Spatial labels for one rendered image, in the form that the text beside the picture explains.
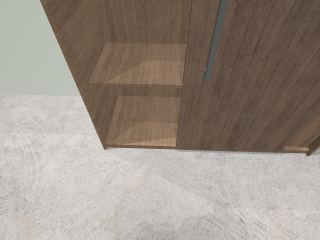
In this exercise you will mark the handle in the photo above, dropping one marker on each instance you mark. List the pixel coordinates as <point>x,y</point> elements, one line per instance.
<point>215,38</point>

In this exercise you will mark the wardrobe door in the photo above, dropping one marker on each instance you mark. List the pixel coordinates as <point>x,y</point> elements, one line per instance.
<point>264,85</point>
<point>309,133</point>

